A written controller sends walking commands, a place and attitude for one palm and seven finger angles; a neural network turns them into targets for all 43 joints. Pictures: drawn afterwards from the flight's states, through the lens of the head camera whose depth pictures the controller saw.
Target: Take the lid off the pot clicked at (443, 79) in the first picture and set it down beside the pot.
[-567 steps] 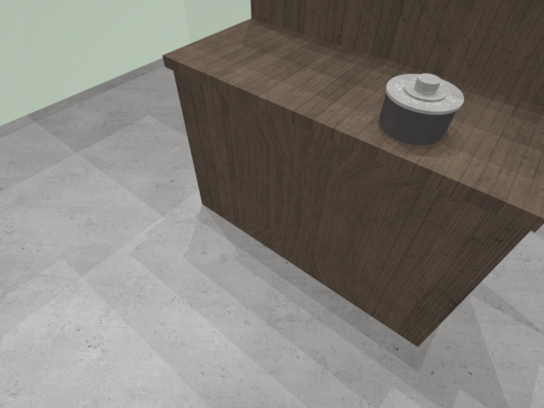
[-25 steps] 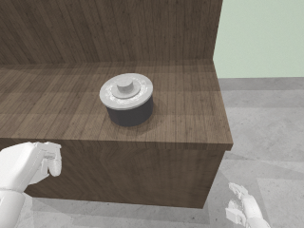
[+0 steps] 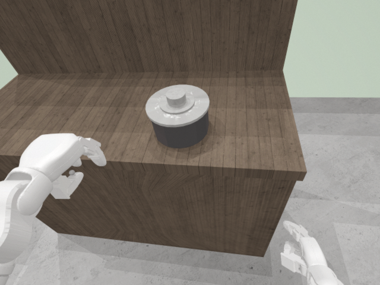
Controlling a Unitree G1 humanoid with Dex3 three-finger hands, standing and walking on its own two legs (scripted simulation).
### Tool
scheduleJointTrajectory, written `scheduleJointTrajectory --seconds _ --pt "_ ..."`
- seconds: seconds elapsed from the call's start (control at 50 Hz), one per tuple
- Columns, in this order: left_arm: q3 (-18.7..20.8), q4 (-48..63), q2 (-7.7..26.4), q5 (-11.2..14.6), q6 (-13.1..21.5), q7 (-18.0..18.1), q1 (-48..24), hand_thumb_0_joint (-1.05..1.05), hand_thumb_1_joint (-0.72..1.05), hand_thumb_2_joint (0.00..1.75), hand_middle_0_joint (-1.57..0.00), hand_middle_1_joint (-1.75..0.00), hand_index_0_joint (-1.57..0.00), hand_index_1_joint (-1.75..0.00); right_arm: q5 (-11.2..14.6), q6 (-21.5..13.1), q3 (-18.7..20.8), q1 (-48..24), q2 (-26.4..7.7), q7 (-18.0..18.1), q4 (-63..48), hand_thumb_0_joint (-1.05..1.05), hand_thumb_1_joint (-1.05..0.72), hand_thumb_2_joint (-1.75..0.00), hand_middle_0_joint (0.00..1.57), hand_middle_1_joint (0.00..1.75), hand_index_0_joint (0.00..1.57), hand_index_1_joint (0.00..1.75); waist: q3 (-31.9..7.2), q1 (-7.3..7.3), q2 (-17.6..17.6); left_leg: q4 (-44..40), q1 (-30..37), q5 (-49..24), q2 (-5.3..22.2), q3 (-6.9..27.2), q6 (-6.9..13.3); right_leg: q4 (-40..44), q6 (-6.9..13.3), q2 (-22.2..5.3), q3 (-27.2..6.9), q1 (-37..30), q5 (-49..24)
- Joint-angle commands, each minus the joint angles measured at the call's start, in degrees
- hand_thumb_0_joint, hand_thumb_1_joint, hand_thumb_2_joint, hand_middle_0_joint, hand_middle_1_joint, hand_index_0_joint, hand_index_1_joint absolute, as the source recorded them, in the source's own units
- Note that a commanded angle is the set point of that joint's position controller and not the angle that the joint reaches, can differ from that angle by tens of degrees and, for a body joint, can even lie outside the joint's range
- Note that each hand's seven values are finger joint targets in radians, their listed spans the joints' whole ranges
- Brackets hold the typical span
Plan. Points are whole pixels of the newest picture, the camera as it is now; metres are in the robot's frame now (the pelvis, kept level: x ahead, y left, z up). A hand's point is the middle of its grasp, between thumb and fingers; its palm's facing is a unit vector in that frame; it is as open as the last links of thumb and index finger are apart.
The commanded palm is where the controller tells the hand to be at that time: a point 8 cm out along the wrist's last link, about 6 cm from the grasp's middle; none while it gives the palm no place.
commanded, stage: reach forward and open the fingers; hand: left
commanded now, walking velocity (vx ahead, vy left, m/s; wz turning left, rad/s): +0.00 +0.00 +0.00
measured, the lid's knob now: (176, 96) +0.54 +0.11 +0.12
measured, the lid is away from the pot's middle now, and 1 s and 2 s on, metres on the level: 0.00 0.00 0.00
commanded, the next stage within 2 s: move the open hand above the knob in 0.38 s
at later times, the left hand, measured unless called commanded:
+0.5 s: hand (68, 134) +0.32 +0.26 +0.19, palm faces -0.01 +0.00 -1.00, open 10.1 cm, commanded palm +0.28 +0.25 +0.25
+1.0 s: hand (119, 129) +0.36 +0.19 +0.16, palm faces -0.17 +0.00 -0.99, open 10.1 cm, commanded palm +0.35 +0.20 +0.25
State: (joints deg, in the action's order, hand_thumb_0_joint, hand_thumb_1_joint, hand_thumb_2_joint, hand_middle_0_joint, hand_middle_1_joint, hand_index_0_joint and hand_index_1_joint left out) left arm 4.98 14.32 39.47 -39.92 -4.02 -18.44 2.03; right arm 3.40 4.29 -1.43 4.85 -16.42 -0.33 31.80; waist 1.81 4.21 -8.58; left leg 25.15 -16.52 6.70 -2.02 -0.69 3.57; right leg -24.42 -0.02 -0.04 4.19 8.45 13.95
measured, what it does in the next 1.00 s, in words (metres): stands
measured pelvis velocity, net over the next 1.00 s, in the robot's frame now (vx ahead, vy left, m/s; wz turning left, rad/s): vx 0.01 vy -0.01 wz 0.00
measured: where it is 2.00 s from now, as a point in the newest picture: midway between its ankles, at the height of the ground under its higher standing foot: outside the picture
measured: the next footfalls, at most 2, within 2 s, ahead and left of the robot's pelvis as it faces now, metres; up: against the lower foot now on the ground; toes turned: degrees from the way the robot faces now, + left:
none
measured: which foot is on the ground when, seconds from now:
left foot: down 0.00-1.00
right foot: down 0.00-1.00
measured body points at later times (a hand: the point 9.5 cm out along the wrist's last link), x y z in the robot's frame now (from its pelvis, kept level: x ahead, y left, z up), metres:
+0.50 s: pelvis -0.01 +0.01 +0.00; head +0.00 -0.03 +0.45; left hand +0.31 +0.26 +0.25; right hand +0.21 -0.20 -0.10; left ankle +0.08 +0.08 -0.74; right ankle -0.01 -0.12 -0.74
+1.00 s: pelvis +0.01 -0.01 +0.00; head +0.02 -0.06 +0.44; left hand +0.37 +0.19 +0.22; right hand +0.22 -0.23 -0.10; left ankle +0.08 +0.08 -0.74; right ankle -0.01 -0.12 -0.74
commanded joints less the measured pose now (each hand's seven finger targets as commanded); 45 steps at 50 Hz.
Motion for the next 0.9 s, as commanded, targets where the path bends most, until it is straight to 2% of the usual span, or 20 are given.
scheduleJointTrajectory --seconds 0.0,0.04,0.08,0.12,0.2,0.24,0.3,0.34,0.38,0.44,0.48,0.54,0.6,0.64,0.66,0.68,0.76,0.82,0.84,0.88 --pt "6.59 13.93 14.16 -1.53 1.50 1.85 -17.68 0.00 -0.26 1.51 -0.88 -0.19 -0.88 -0.19 -0.48 -4.38 2.25 -10.17 -4.87 0.16 -9.67 0.00 -0.90 -0.90 0.20 0.30 0.20 0.30 -15.23 -0.21 1.55 -4.90 14.27 3.46 1.12 5.31 -0.83 4.71 0.67 1.58 -1.57 4.98 1.11" --pt "12.34 12.07 20.27 -3.51 1.03 3.09 -19.78 0.00 -0.32 1.54 -0.86 -0.12 -0.86 -0.12 -0.43 -4.86 2.04 -9.51 -5.24 0.13 -9.36 0.00 -0.90 -0.90 0.20 0.30 0.20 0.30 -16.13 0.16 0.23 -4.28 13.97 3.12 1.14 5.58 -0.99 3.60 1.47 1.96 -2.05 3.87 1.58" --pt "12.32 5.09 21.01 -4.96 0.39 3.21 -26.27 0.00 -0.35 1.55 -0.85 -0.08 -0.85 -0.08 -0.30 -3.89 1.59 -9.13 -4.98 0.45 -7.49 0.00 -0.90 -0.90 0.20 0.30 0.20 0.30 -12.85 0.14 2.22 -5.94 11.45 5.09 1.63 5.93 -1.46 3.81 1.46 1.54 -1.32 5.01 3.46" --pt "9.49 -1.52 17.05 -3.99 -1.14 3.06 -27.37 0.00 -0.35 1.55 -0.85 -0.08 -0.85 -0.08 0.06 -3.18 1.61 -8.85 -5.28 0.47 -7.42 0.00 -0.90 -0.90 0.20 0.30 0.20 0.30 -8.99 -0.26 3.62 -6.96 9.28 8.91 1.63 5.84 -1.72 4.04 1.38 1.67 -0.81 7.11 5.79" --pt "2.16 6.11 8.21 -0.45 -1.06 0.77 -21.01 0.00 -0.35 1.56 -0.85 -0.08 -0.85 -0.08 0.06 -4.13 2.18 -10.00 -4.85 -1.12 -10.55 0.00 -0.90 -0.90 0.20 0.30 0.20 0.30 -15.22 0.33 3.22 -6.01 13.77 4.51 1.19 6.05 -1.39 3.23 1.36 1.58 -1.09 5.05 1.06" --pt "-0.54 8.68 5.46 -0.81 -1.36 0.19 -19.74 0.00 -0.35 1.57 -0.85 -0.08 -0.85 -0.08 0.39 -4.64 2.08 -10.70 -4.52 -1.68 -11.46 0.00 -0.90 -0.90 0.20 0.30 0.20 0.30 -15.15 -0.75 1.67 -5.38 15.04 5.09 1.57 6.58 -1.33 2.27 1.37 1.89 -1.22 6.45 1.08" --pt "8.24 5.09 18.60 -4.24 -1.17 1.26 -32.95 0.00 -0.36 1.58 -0.85 -0.08 -0.85 -0.08 -0.37 -3.88 1.66 -9.36 -6.03 -0.26 -8.39 0.00 -0.90 -0.90 0.20 0.30 0.20 0.30 -12.06 -0.51 5.02 -7.54 10.88 10.18 1.95 6.86 -1.36 3.04 1.40 1.92 -1.19 6.32 4.62" --pt "13.88 0.51 26.00 -6.28 -1.20 2.72 -40.27 0.00 -0.36 1.58 -0.85 -0.08 -0.85 -0.08 -0.51 -4.25 1.39 -8.48 -6.39 0.63 -6.91 0.00 -0.90 -0.90 0.20 0.30 0.20 0.30 -11.72 -0.58 1.88 -6.55 10.14 10.71 1.65 6.98 -1.43 2.56 2.03 2.08 -1.63 6.92 6.60" --pt "10.05 -4.34 21.87 -6.55 -1.72 2.09 -43.82 0.00 -0.36 1.58 -0.85 -0.08 -0.85 -0.08 -0.27 -4.27 1.20 -8.70 -5.21 0.98 -6.44 0.00 -0.90 -0.90 0.20 0.30 0.20 0.30 -12.64 -0.16 2.07 -6.67 10.63 8.56 1.52 6.62 -1.63 2.46 2.06 1.67 -1.46 6.80 5.78" --pt "3.46 -1.79 11.18 -2.21 -2.08 0.24 -34.98 0.00 -0.36 1.58 -0.85 -0.08 -0.85 -0.08 0.35 -4.88 1.88 -8.78 -4.87 -0.42 -9.14 0.00 -0.90 -0.90 0.20 0.30 0.20 0.30 -17.06 -0.28 -0.35 -5.05 14.88 3.60 0.89 6.83 -1.57 1.76 2.12 1.80 -1.41 5.85 1.31" --pt "-2.78 -1.09 4.32 -1.67 -2.99 -1.95 -28.72 0.00 -0.36 1.59 -0.85 -0.08 -0.85 -0.08 0.29 -4.37 1.96 -9.03 -4.71 -1.31 -9.72 0.00 -0.90 -0.90 0.20 0.30 0.20 0.30 -16.77 -0.23 4.23 -4.84 15.13 1.64 1.04 5.85 -1.41 2.20 1.52 1.38 -1.22 6.03 -0.93" --pt "-4.41 -2.63 3.63 -2.25 -4.10 -1.92 -32.20 0.00 -0.36 1.59 -0.85 -0.08 -0.85 -0.08 1.02 -3.60 1.79 -8.75 -5.71 -1.41 -9.78 0.00 -0.90 -0.90 0.20 0.30 0.20 0.30 -10.92 -2.75 8.09 -4.72 11.95 6.95 1.16 5.00 -1.16 2.72 1.23 1.90 -0.71 9.22 2.41" --pt "6.09 -2.28 20.37 -5.91 -3.42 -0.43 -49.36 0.00 -0.36 1.59 -0.85 -0.08 -0.85 -0.08 -0.07 -3.58 1.34 -8.84 -6.99 0.52 -7.68 0.00 -0.90 -0.90 0.20 0.30 0.20 0.30 -12.77 -1.41 5.86 -6.05 10.42 9.60 0.60 5.19 -0.92 3.09 1.64 1.62 -1.51 7.16 5.84" --pt "9.30 0.41 25.54 -6.59 -2.57 0.74 -56.83 0.00 -0.36 1.59 -0.85 -0.08 -0.85 -0.08 -0.57 -4.89 1.13 -8.60 -6.57 1.13 -7.15 0.00 -0.90 -0.90 0.20 0.30 0.20 0.30 -19.15 -1.08 -0.80 -3.67 14.02 4.70 0.01 5.89 -0.92 1.74 2.28 1.54 -2.33 5.40 3.70" --pt "8.89 -0.64 25.40 -7.69 -2.75 0.42 -58.04 0.00 -0.36 1.59 -0.85 -0.08 -0.85 -0.08 -0.80 -5.44 0.87 -8.89 -5.57 1.12 -6.94 0.00 -0.90 -0.90 0.20 0.30 0.20 0.30 -23.35 0.03 -0.59 -3.55 15.44 0.31 -0.23 5.98 -1.08 1.28 2.46 1.25 -2.43 3.25 0.62" --pt "7.78 -3.25 23.02 -7.06 -3.14 0.24 -56.05 0.00 -0.36 1.59 -0.85 -0.08 -0.85 -0.08 -0.72 -5.53 1.08 -8.62 -5.52 1.02 -6.37 0.00 -0.90 -0.90 0.20 0.30 0.20 0.30 -22.88 -0.22 -1.00 -2.92 15.86 -2.95 -0.18 5.83 -1.19 1.00 2.53 1.24 -2.40 3.00 -2.28" --pt "-1.85 -14.97 7.34 -4.45 -6.81 -3.40 -38.05 0.00 -0.36 1.59 -0.85 -0.08 -0.85 -0.08 -0.05 -2.99 1.56 -7.00 -5.72 -1.50 -6.95 0.00 -0.90 -0.90 0.20 0.30 0.20 0.30 -16.64 -0.95 7.29 -1.69 12.19 -6.66 -0.69 3.31 -1.16 1.57 1.87 1.09 -1.46 4.32 -8.50" --pt "-9.57 -9.16 -0.18 -3.48 -7.46 -4.86 -38.45 0.00 -0.36 1.59 -0.85 -0.08 -0.85 -0.08 0.94 -1.61 1.61 -9.10 -6.06 -2.40 -9.16 0.00 -0.90 -0.90 0.20 0.30 0.20 0.30 -12.81 -2.36 10.10 -1.95 10.99 -2.13 -0.52 2.12 -0.81 2.04 1.14 1.10 -0.91 7.12 -5.50" --pt "-10.71 -7.99 -1.53 -2.96 -7.31 -4.67 -39.51 0.00 -0.36 1.59 -0.85 -0.08 -0.85 -0.08 1.42 -1.79 1.78 -9.33 -5.85 -2.39 -10.06 0.00 -0.90 -0.90 0.20 0.30 0.20 0.30 -12.20 -3.49 9.52 -1.31 11.77 -1.26 -0.51 2.31 -0.52 1.97 1.26 1.29 -0.86 8.35 -4.27" --pt "-4.95 -3.39 8.77 -5.14 -6.56 -3.78 -51.99 0.00 -0.36 1.59 -0.85 -0.08 -0.85 -0.08 0.86 -1.92 1.36 -9.84 -6.34 -1.36 -9.31 0.00 -0.90 -0.90 0.20 0.30 0.20 0.30 -14.97 -2.91 8.42 -2.24 12.39 0.09 -0.54 2.86 -0.25 1.97 1.37 1.13 -1.51 6.66 -2.66"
